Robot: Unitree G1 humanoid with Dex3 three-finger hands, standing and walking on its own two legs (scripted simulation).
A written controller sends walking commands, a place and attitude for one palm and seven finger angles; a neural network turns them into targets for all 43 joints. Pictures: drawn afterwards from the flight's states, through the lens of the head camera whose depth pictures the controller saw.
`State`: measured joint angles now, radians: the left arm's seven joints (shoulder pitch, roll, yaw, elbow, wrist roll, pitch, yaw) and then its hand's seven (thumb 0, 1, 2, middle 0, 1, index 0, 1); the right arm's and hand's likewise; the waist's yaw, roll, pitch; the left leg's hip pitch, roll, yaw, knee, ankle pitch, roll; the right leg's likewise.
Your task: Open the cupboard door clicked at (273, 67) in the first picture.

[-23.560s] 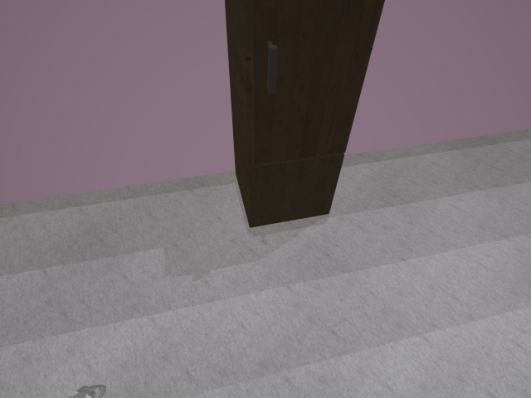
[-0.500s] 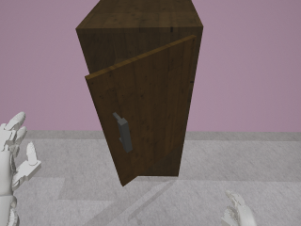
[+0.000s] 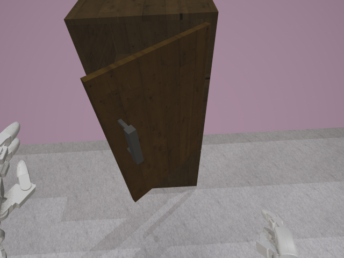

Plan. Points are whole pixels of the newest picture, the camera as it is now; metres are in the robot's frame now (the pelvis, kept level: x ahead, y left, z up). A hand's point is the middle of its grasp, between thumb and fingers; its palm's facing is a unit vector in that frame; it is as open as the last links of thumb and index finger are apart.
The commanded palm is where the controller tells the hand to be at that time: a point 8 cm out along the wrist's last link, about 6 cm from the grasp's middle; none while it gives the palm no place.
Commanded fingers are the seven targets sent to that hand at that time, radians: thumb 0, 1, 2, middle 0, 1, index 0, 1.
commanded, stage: step back with the hand held close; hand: left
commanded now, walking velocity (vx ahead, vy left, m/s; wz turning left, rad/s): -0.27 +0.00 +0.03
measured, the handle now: (130, 141) +0.39 +0.15 +0.04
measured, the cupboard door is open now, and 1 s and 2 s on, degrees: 40 40 40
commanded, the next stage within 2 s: stop stepping back and stand still in 0.94 s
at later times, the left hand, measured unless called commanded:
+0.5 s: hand out of the picture +0.11 +0.29 +0.15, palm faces +0.48 -0.73 -0.50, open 7.4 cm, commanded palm +0.05 +0.32 +0.17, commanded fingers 0.00 0.90 0.90 -0.20 -0.30 -0.20 -0.30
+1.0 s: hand out of the picture +0.03 +0.25 +0.16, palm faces +0.42 -0.80 -0.42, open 7.4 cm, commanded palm -0.04 +0.29 +0.17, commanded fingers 0.00 0.90 0.90 -0.20 -0.30 -0.20 -0.30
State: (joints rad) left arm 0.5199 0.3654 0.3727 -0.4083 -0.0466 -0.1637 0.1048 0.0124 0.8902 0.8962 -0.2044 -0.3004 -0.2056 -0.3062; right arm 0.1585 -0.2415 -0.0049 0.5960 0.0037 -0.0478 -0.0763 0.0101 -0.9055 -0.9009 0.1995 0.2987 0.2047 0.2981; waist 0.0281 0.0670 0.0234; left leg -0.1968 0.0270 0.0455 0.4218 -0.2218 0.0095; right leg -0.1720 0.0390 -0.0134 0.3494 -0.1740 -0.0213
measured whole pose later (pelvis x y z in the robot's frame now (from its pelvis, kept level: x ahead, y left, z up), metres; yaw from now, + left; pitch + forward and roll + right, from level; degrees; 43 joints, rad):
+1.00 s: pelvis -0.19 -0.01 -0.02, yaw -1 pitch +5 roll -3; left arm 0.52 0.43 0.44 -0.58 -0.07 -0.23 0.17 0.01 0.89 0.90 -0.20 -0.30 -0.20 -0.31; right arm 0.16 -0.14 0.02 0.64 -0.02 -0.18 -0.04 0.01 -0.90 -0.90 0.20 0.30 0.21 0.30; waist 0.03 -0.02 -0.01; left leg -0.52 0.08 0.04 0.33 0.10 0.01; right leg -0.13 0.05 -0.02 0.59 -0.49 -0.02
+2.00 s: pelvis -0.29 -0.02 -0.01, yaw -3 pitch -1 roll +0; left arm 0.55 0.41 0.40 -0.48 -0.03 -0.21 0.15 0.01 0.89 0.90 -0.21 -0.30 -0.21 -0.31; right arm 0.17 -0.18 0.02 0.58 0.00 -0.11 -0.06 0.01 -0.91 -0.90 0.20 0.30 0.20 0.30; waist 0.01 -0.02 0.00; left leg -0.22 0.04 0.08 0.48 -0.25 0.00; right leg -0.22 0.00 -0.07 0.48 -0.24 -0.02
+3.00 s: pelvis -0.31 -0.02 -0.01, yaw +0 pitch -1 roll +0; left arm 0.28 0.22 0.00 1.00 0.01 0.02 0.01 0.00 0.96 0.89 -0.20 -0.30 -0.20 -0.30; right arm 0.28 -0.21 0.00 1.04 -0.02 0.03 -0.01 0.01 -0.91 -0.90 0.20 0.30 0.20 0.30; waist 0.00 -0.03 0.07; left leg -0.28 0.03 0.02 0.49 -0.20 -0.01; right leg -0.25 -0.01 -0.12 0.47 -0.21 -0.04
